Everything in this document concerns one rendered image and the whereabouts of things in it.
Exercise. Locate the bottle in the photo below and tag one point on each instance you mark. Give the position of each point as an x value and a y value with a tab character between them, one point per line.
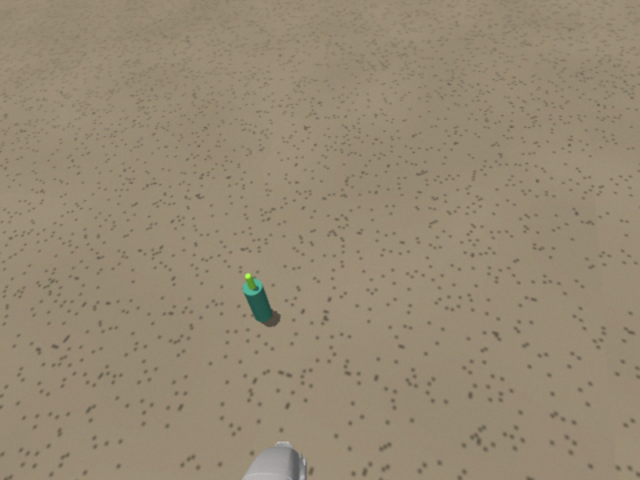
257	299

